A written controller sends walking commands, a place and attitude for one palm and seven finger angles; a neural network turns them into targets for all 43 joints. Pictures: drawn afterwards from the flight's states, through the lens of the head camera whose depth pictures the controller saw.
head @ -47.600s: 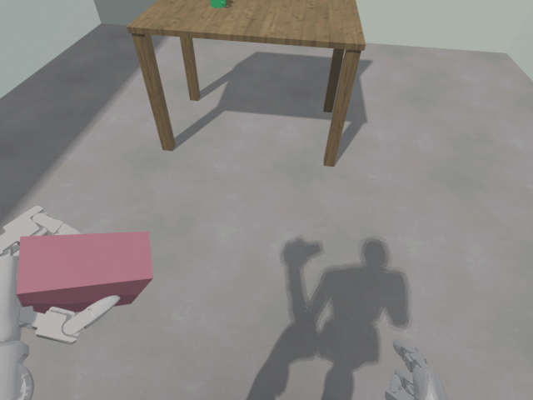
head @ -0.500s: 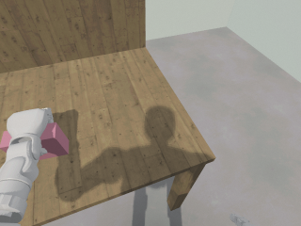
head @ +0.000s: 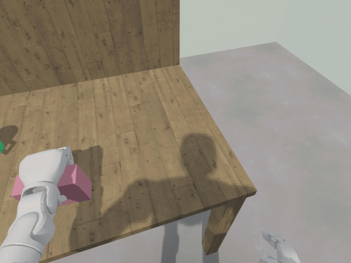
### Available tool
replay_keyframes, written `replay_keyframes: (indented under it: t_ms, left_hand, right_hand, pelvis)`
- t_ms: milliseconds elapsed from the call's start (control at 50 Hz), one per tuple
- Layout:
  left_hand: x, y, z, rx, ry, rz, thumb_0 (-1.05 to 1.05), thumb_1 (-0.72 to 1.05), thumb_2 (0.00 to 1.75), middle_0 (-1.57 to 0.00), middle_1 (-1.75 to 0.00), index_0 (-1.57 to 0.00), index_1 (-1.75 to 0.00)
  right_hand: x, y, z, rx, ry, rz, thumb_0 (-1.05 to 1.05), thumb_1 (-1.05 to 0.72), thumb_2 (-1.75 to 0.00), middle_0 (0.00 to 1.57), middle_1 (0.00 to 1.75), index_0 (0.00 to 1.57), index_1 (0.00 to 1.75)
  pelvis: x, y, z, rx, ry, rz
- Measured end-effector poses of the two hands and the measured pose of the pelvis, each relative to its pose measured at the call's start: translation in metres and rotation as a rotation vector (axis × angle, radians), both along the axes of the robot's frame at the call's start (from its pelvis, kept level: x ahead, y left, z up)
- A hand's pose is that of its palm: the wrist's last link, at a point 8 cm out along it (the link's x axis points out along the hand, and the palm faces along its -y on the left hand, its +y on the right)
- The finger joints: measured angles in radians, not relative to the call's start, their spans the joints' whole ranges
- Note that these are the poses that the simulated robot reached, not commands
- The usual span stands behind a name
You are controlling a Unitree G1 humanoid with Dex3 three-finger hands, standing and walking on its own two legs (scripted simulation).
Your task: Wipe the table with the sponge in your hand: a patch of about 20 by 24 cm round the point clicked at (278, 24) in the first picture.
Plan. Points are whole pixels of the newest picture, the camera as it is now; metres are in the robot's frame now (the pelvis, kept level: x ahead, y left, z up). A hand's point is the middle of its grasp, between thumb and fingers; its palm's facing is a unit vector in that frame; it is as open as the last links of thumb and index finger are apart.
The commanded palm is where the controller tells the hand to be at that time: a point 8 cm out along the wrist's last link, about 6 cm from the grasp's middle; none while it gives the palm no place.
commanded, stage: wipe back along the first lane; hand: left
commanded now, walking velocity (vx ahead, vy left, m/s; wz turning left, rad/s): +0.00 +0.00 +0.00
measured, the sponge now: (59, 191) +0.28 +0.33 -0.02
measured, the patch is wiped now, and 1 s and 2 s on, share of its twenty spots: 1.00 1.00 1.00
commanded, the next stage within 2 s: lift the sponge slowly off the table in 0.38 s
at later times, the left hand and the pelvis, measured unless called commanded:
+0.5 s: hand (55, 195) +0.24 +0.30 +0.03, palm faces -0.03 -0.05 -1.00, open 9.3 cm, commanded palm +0.20 +0.29 +0.07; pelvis +0.01 -0.02 +0.00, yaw -1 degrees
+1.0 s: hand (48, 208) +0.21 +0.30 +0.04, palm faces -0.05 -0.09 -0.99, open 9.2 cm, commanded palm +0.19 +0.30 +0.10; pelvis +0.00 -0.02 +0.00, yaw +0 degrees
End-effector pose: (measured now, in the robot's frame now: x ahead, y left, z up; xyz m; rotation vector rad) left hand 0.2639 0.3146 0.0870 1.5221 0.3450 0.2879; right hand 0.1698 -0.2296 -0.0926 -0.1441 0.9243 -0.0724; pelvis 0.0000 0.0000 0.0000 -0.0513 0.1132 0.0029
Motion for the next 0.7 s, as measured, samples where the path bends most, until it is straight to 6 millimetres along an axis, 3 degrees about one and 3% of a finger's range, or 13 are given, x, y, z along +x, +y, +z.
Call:
replay_keyframes:
  t_ms: [220, 420, 700]
  left_hand:
    - [-0.012, -0.008, 0.0, -0.004, 0.018, 0.007, 0.01, -0.45, 1.02, -0.74, -1.51, -0.8, -1.57]
    - [-0.035, -0.016, 0.001, -0.02, 0.008, 0.006, 0.01, -0.45, 1.02, -0.75, -1.51, -0.8, -1.56]
    - [-0.046, -0.02, 0.002, -0.03, 0.021, 0.017, 0.01, -0.46, 1.02, -0.76, -1.5, -0.82, -1.55]
  right_hand:
    - [0.004, -0.012, 0.0, -0.008, -0.007, -0.003, 0.01, -0.9, -0.9, 0.2, 0.3, 0.2, 0.3]
    - [0.009, -0.026, 0.003, -0.017, -0.035, -0.018, 0.01, -0.9, -0.9, 0.2, 0.3, 0.2, 0.3]
    - [0.022, -0.021, 0.008, -0.03, -0.064, 0.006, 0.01, -0.9, -0.9, 0.2, 0.3, 0.2, 0.3]
  pelvis:
    - [0.004, -0.011, 0.002, 0.009, -0.009, -0.005]
    - [0.008, -0.017, 0.001, 0.013, -0.016, -0.013]
    - [0.005, -0.02, 0.002, 0.016, -0.039, -0.004]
